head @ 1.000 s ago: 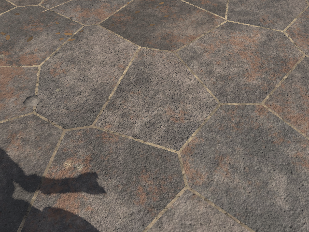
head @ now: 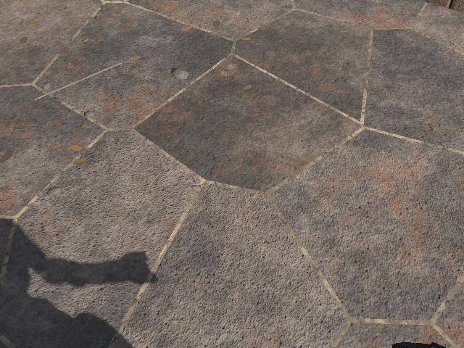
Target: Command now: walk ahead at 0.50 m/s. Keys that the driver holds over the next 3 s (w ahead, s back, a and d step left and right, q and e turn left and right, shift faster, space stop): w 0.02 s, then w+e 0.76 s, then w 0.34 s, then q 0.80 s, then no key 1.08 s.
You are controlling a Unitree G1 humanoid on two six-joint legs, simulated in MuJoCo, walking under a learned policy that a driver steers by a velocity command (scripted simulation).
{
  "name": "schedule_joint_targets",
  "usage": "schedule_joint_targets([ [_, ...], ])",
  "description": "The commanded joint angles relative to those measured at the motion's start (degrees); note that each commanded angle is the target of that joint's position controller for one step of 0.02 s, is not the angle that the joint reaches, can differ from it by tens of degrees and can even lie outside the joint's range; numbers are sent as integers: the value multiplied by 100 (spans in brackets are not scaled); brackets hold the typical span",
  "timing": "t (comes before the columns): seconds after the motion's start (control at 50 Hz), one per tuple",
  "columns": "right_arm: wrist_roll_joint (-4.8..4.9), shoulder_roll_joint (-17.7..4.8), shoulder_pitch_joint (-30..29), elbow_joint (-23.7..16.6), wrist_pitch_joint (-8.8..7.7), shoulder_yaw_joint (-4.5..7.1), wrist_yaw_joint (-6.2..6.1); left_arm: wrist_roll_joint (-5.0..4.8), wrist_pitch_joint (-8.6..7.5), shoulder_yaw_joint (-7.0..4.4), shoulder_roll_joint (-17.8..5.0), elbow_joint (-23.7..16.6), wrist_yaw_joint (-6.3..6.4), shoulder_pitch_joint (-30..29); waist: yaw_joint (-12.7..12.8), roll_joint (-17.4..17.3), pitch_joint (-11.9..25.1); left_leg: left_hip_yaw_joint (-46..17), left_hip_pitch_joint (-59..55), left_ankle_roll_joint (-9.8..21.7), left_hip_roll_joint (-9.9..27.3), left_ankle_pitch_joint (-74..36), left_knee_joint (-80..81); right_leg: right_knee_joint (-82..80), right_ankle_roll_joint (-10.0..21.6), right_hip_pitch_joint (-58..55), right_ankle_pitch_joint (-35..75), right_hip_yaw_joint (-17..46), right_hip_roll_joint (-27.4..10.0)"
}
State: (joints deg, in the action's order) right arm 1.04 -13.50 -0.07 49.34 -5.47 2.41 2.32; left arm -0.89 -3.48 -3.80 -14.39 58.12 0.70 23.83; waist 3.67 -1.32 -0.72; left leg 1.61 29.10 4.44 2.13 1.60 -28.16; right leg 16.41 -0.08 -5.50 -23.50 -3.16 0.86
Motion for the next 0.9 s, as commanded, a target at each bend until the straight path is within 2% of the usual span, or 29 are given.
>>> schedule_joint_targets([
  [0.02, -73, -1498, 2308, 335, -47, 509, -91, 123, 10, -44, -654, -427, 38, -133, -1255, -164, 1533, -1172, -3548, 650, 916, 114, -148, 3424, 465, 1726, 3312, 25, -795],
  [0.04, -73, -1730, 2550, 450, -23, 544, -56, 77, -119, 176, 175, -398, -40, 606, -822, -1669, 2181, -3905, -5256, 1522, 2085, 1363, 644, 5276, 144, 3979, -740, 347, 295],
  [0.06, -33, -1165, 2406, 383, -43, 385, -58, -90, -248, 40, -462, -353, -55, 173, -1062, -977, 1898, -4052, -5002, 1261, 1958, 1942, 1028, 5934, 269, 4580, -1005, 1165, 50],
  [0.08, -39, -943, 1924, 294, -74, 319, -88, -230, -317, -51, -760, -536, -56, -359, -984, -736, 1118, -3143, -4250, 980, 1840, 1666, 1124, 5990, 374, 4906, -489, 1090, -218],
  [0.1, -75, -806, 1446, 200, -100, 266, -94, -218, -318, -63, -760, -587, -8, -613, -775, -249, 727, -2460, -3406, 829, 1672, 1122, 1291, 5733, 374, 4656, 83, 948, -547],
  [0.12, -118, -622, 1167, 185, -127, 224, -87, -137, -271, -111, -710, -589, 33, -722, -622, -171, 412, -1936, -2747, 737, 1488, 775, 1501, 5403, 351, 4416, 434, 932, -727],
  [0.14, -184, -503, 1058, 215, -154, 187, -86, -119, -185, -131, -604, -555, 34, -571, -439, -341, 341, -1540, -2340, 643, 1342, 584, 1678, 5216, 353, 4038, 669, 992, -879],
  [0.16, -201, -447, 1047, 261, -163, 183, -84, -127, -102, -126, -457, -516, 26, -453, -363, -401, 277, -1269, -2127, 630, 1252, 486, 1837, 5099, 344, 3867, 768, 987, -915],
  [0.2, -198, -583, 1147, 357, -194, 222, -129, -130, 18, -127, -312, -558, 27, -500, -296, -323, 72, -805, -1924, 664, 1232, 113, 2048, 4894, 297, 4020, 1014, 986, -954],
  [0.24, -216, -713, 1257, 415, -197, 262, -201, -91, 64, -150, -333, -686, 26, -795, -329, -176, -80, -460, -2008, 664, 1232, -210, 2147, 4509, 226, 4429, 1514, 1075, -938],
  [0.3, -219, -761, 1335, 437, -163, 264, -289, -53, 30, -154, -301, -837, -39, -1167, -395, -140, -168, 90, -2210, 537, 1116, -567, 2188, 3629, 171, 4634, 2392, 998, -843],
  [0.36, -175, -836, 1489, 454, -120, 266, -351, -21, 7, -82, -188, -1064, -146, -1772, -597, -81, -327, 547, -2352, 416, 1061, -670, 2252, 2750, 187, 4497, 2929, 546, -775],
  [0.42, -122, -913, 1881, 569, -11, 293, -379, -20, 12, -16, -107, -1362, -256, -2311, -796, 0, -506, 748, -3063, 406, 1266, -1033, 2041, 2258, 273, 4798, 2759, 307, -717],
  [0.46, -84, -977, 1992, 591, 94, 322, -385, -34, 20, -5, -117, -1560, -341, -2525, -812, -25, -547, 859, -3524, 384, 1419, -1539, 1747, 2078, 363, 4917, 2334, 117, -630],
  [0.48, -68, -1031, 1940, 562, 141, 339, -392, -44, 24, -20, -157, -1640, -385, -2531, -737, -85, -506, 946, -3638, 341, 1461, -2128, 1526, 2004, 440, 4766, 2072, -14, -533],
  [0.52, -36, -1212, 1765, 459, 220, 392, -436, -51, 50, -117, -363, -1716, -439, -2250, -449, -354, -164, 1106, -3748, 222, 1481, -4044, 777, 2027, 649, 4022, 1502, -361, -168],
  [0.54, -33, -1291, 1673, 407, 266, 414, -459, -69, 64, -213, -547, -1656, -445, -1778, -152, -464, 124, 1158, -3680, 157, 1450, -4765, 47, 2041, 789, 3373, 1252, -476, 55],
  [0.56, -7, -1323, 1522, 349, 294, 412, -468, -85, 66, -372, -837, -1481, -409, -952, 320, -413, 553, 1242, -3292, 8, 1285, -4692, -1056, 1648, 994, 2187, 1537, -465, 267],
  [0.58, -50, -1252, 1508, 238, 249, 374, -468, -63, 112, -579, -1313, -1274, -283, -41, 708, 80, 1068, 1248, -2006, -249, 1021, -3104, -2738, 1340, 1301, 461, 1573, 495, -165],
  [0.6, -251, -245, 2078, -36, 70, 85, -332, -87, 87, -647, -1860, -1269, -228, -97, -31, 1563, 1482, 757, 688, -589, -214, 2735, -4795, 1019, 2360, -1522, 1183, 3636, -1663],
  [0.62, 4, -628, 1555, -195, -224, 120, -223, 5, 24, -515, -1494, -1389, -235, 171, 298, 1055, 2192, -590, 1474, -490, -451, 3260, -5507, 130, 2659, -1990, 670, 5130, -2074],
  [0.64, 205, -886, 955, -366, -373, 194, -170, 49, -38, -423, -1144, -1376, -227, -50, 384, 770, 1413, -730, 1968, -309, -104, 2713, -5353, 25, 2287, -1536, 1052, 4243, -1875],
  [0.66, 158, -866, 879, -368, -427, 181, -188, 9, -84, -358, -919, -1458, -226, -481, 111, 292, 923, -714, 1757, -233, 173, 2186, -4796, 33, 2045, -653, 1553, 3457, -1612],
  [0.68, 13, -897, 893, -288, -401, 231, -232, 3, -95, -297, -731, -1571, -230, -919, -146, 44, 578, -668, 1326, -282, 345, 1954, -4283, -41, 1880, 233, 2138, 2891, -1379],
  [0.7, -48, -962, 1024, -271, -316, 284, -242, 49, -105, -244, -622, -1670, -207, -1140, -349, 87, 481, -699, 884, -347, 463, 1795, -3994, -165, 1824, 804, 2530, 2579, -1233],
  [0.76, -160, -776, 1004, -385, -104, 283, -268, 21, -121, -272, -834, -1714, -119, -1092, -515, 144, 279, -535, 551, -637, 466, 1483, -3151, -392, 1812, 1620, 3051, 2141, -1038],
  [0.8, -195, -657, 589, -540, -60, 237, -290, 16, -115, -310, -988, -1689, -35, -917, -409, 253, 138, -420, 612, -782, 371, 778, -2312, -452, 1703, 1847, 3134, 1817, -868],
  [0.86, -169, -474, 50, -652, -87, 144, -224, 0, -82, -279, -902, -1594, 8, -653, -117, 487, 84, -289, 185, -756, 154, -580, -930, -383, 1350, 2003, 2766, 1361, -551],
  [0.9, -108, -477, -257, -751, -117, 119, -171, 4, -89, -262, -883, -1469, -13, -398, 68, 587, 28, -259, 8, -691, 60, -1080, -518, -400, 1265, 1920, 2325, 1461, -649],
])
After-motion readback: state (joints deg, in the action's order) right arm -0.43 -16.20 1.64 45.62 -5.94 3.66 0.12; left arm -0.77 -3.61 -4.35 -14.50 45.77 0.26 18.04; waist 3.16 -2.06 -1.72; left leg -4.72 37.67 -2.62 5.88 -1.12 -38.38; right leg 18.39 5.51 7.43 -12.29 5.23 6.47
